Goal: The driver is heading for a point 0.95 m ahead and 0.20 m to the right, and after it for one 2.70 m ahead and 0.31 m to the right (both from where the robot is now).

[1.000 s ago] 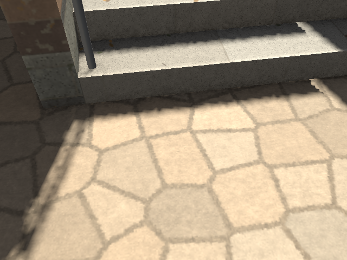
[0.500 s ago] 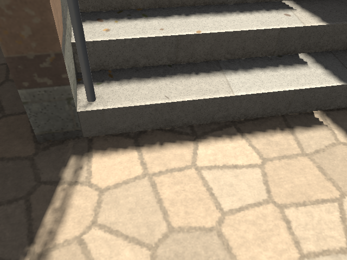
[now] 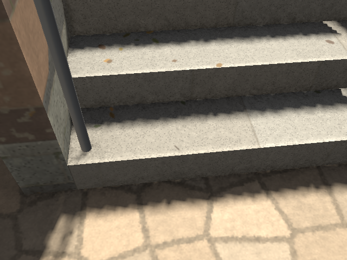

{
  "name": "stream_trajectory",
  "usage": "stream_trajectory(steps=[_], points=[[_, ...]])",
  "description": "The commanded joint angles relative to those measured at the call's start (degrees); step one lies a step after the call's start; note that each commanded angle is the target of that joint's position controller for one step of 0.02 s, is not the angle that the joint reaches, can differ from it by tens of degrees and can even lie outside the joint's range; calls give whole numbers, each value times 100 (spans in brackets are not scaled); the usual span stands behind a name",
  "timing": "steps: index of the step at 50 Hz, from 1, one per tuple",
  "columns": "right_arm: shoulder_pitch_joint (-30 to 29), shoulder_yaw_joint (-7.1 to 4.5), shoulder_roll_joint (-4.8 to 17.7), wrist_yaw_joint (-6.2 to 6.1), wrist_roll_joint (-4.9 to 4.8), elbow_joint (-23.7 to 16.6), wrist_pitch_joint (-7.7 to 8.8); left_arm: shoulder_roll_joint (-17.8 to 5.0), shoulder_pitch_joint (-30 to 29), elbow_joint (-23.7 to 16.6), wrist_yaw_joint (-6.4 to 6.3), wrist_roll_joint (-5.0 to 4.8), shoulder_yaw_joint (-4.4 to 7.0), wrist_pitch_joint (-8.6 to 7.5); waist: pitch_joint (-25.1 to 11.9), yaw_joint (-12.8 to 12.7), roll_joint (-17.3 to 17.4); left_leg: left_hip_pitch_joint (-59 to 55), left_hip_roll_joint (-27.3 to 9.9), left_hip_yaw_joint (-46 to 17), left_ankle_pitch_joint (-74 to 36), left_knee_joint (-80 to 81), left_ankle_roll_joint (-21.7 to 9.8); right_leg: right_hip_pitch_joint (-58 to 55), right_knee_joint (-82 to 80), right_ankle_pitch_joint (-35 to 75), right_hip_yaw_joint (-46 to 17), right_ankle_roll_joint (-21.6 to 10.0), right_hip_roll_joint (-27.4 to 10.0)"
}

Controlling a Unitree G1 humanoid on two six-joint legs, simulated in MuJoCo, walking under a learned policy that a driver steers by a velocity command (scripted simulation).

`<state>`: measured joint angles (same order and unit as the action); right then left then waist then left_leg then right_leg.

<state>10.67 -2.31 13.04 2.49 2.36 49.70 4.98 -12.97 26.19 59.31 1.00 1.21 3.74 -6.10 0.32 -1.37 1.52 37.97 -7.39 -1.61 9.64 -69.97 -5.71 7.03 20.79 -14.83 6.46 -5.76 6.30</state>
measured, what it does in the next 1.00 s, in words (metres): walks ahead, turning right: left foot, then right foot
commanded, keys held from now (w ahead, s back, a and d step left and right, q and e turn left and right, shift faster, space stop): w+shift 0.38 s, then w+e+shift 0.62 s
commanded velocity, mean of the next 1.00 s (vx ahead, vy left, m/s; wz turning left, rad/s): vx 1.00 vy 0.00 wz -0.40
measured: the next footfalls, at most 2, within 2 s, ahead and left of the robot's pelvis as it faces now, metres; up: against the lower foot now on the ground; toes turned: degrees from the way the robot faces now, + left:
left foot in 0.24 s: +0.47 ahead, +0.10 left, +0.00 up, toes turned +3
right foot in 0.70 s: +0.76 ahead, -0.09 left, +0.00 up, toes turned -18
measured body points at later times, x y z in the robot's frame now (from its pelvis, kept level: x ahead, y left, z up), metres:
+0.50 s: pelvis +0.48 +0.03 +0.01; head +0.49 +0.03 +0.45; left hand +0.66 +0.27 -0.10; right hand +0.41 -0.23 -0.13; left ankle +0.43 +0.10 -0.74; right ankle +0.58 -0.13 -0.66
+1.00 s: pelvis +0.93 -0.04 +0.04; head +0.97 -0.06 +0.49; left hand +0.99 +0.21 -0.10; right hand +1.14 -0.30 +0.04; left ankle +1.05 +0.03 -0.53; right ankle +0.75 -0.08 -0.70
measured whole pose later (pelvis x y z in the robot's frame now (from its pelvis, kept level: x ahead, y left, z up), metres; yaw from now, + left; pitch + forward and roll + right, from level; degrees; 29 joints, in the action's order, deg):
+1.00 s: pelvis +0.93 -0.04 +0.04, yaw -28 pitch +6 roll +2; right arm -7.0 6.9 3.3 -3.6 3.4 25.1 4.2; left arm -12.9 27.1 58.0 1.0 -2.7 3.3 -5.7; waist -1.1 -1.9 -3.8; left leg 57.3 -1.9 2.9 38.7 -87.9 -5.1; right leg 3.7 19.5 -0.8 -7.6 -5.9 1.2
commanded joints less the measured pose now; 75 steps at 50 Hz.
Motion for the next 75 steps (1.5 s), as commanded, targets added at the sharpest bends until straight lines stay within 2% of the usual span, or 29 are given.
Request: stream_trajectory(steps=[1,9,12,13,14,17,19,24,32,35,36,37,38,41,45,48,49,50,52,53,55,59,65,67,69,70,71,73,75], points=[[-574,72,168,51,11,-555,-54,-342,-213,-391,6,-46,-37,-231,971,228,-191,651,-213,264,-763,940,184,814,-1957,234,-1339,-604,-1381],[-1317,58,534,3,-50,-821,35,-1113,225,-281,-131,-102,36,-312,365,189,-691,-1244,884,1007,-1658,4009,-201,-1276,-1200,6318,-467,-137,-1553],[1505,-247,1128,-240,-37,-48,-36,-1279,-129,-215,-246,188,101,-24,-1024,1555,-870,-3978,982,847,-220,4042,-480,-822,2525,6407,-340,-152,-1495],[2481,-369,1529,-347,65,117,-60,-722,-85,-297,-212,188,-8,-37,-1593,1714,-118,-5341,-264,-533,1386,3517,-643,660,4961,3301,-401,-227,-1002],[1939,-432,1798,-242,201,147,0,32,803,-537,-28,-266,-190,-177,-2330,578,1957,-6468,-1644,-4502,3229,5244,-1441,3006,6870,-1194,-1007,-28,24],[772,-250,550,-83,81,143,162,-591,-912,-823,-43,-108,-174,-221,-484,423,-396,-4004,-939,-2634,1580,5877,-972,3167,5627,317,-1225,-167,-1033],[856,-138,360,-157,-34,369,232,-281,-972,-929,72,183,-268,-45,-179,57,-245,-2989,-540,-1722,855,6112,-713,2660,5120,371,-1234,9,-1277],[1015,-118,465,-64,-102,324,447,-282,-2046,-1361,186,16,-316,28,532,131,75,-2417,20,394,-1724,6624,-77,2927,3545,1568,-752,120,-1172],[1739,4,847,-412,22,439,281,-521,-2666,-1757,-39,64,-358,177,-107,68,95,-4739,-358,1302,-8923,4300,335,2612,2656,249,991,-502,-86],[18,-162,1511,-419,-269,-202,48,-816,448,-949,33,97,-24,77,-1122,-1675,-47,-2691,88,1381,-6203,-766,452,-1274,-352,2258,170,-926,-251],[-676,-53,859,-289,-90,-524,210,-1341,408,-686,9,7,169,166,-241,-1277,-1221,374,1108,1093,803,-2943,497,-2418,43,4020,-1159,-1079,-1044],[-98,189,186,-325,-97,-985,332,-1883,441,-694,-53,193,250,200,-694,-491,-1198,2089,889,351,1250,-4227,522,-3512,1122,6909,-2501,-1667,-1940],[-210,259,124,-334,-194,-1266,392,-1686,579,-714,-97,232,295,289,-1460,-610,-677,2747,769,-97,1073,-4973,465,-3922,526,4963,-3370,-2029,-2372],[-1188,532,-432,-260,186,-2024,189,-1077,25,-733,-220,38,97,324,34,82,-13,4067,632,53,2177,-6579,173,-935,-466,933,-3313,-1361,-2083],[-2558,820,-487,-472,10,-3247,-50,-785,-712,-743,-41,-35,-162,13,1233,615,-49,2593,300,596,2640,-3847,138,3125,-2676,126,-2277,-852,-1307],[-211,438,212,-677,-9,-2351,-142,-1432,-1324,-1146,-25,-633,139,-275,-1315,1382,-107,-3409,989,923,1023,-1218,328,3203,-1169,8608,-1342,-878,-909],[849,248,509,-842,166,-2392,-182,-2229,-1569,-1266,17,-630,489,-357,-2297,2031,-638,-3698,704,-434,2152,-99,115,1831,925,10427,-1774,-515,-1338],[2314,-67,1189,-864,178,-2108,-120,-2090,-2051,-1581,-20,-433,630,-385,-3365,2632,384,-4411,113,-1389,3092,2068,47,1065,3571,9713,-1546,21,-904],[1797,-119,1233,-643,-95,-1353,-67,328,-2541,-2240,74,298,70,-586,-1569,1281,1534,-4068,-902,-3176,-2790,3799,221,4018,8485,383,-2303,-66,325],[965,-331,1586,-509,155,-1568,-22,214,-955,-2382,108,-69,86,-421,-2834,262,1776,-5413,-1911,-4811,-2542,4159,-427,4823,9330,302,-2363,-55,371],[542,-25,-169,-359,-26,-703,32,608,-1893,-2491,78,293,-150,-188,-647,160,923,-3763,-837,-2916,-119,3971,-562,5997,10085,18,-1844,-207,-48],[1324,40,-634,-191,-152,430,416,772,-3471,-3266,45,276,-473,71,672,29,-9,-2608,22,-504,-1593,5106,133,6539,8724,-1452,-1273,-490,-9],[3040,-112,8,-534,-206,1094,295,923,-5252,-4305,62,267,-722,341,-42,619,292,-4275,-277,-382,-4465,6864,-603,6600,7670,-2513,182,-199,-772],[2159,-233,626,-398,-409,299,458,626,-3262,-3846,50,-151,-610,281,-1790,-376,20,-2010,-183,-385,-8266,6191,-727,451,4994,-752,369,-74,-126],[1061,-724,1956,-129,-471,-85,879,-668,-545,-3185,-228,-27,89,513,-3171,-1930,549,-2093,-425,-981,-8936,2870,-277,-1628,3722,-925,-1141,-17,-426],[1521,-521,805,10,-563,-383,871,-1279,-998,-3021,-153,64,296,358,-3366,-1183,-1594,-777,605,-1005,-2175,398,14,-1953,1932,-1561,-4008,-369,-2096],[1503,-588,844,-21,-453,-515,712,-1102,-1123,-2953,-95,97,303,413,-3695,-1090,-1954,-706,1298,-1052,-536,-2693,96,-1276,581,-1682,-5687,-407,-2784],[1257,-422,-174,-258,-222,-1072,360,-299,-2120,-2474,18,-52,87,217,-1606,-64,-101,437,717,-643,-778,-4132,126,311,300,-2458,-4680,-589,-2589],[1117,-121,-801,-321,-23,-1262,96,278,-1981,-1627,0,72,-32,6,-123,573,103,1213,392,-553,-571,-4497,-114,1548,350,-1268,-2931,-306,-2127]])
Velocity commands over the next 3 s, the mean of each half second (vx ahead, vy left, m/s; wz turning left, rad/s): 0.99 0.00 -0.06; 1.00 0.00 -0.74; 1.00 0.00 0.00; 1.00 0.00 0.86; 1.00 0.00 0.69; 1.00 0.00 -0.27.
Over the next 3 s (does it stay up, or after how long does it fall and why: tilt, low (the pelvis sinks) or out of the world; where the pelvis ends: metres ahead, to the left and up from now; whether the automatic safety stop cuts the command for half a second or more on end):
stays up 2.48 -0.21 0.92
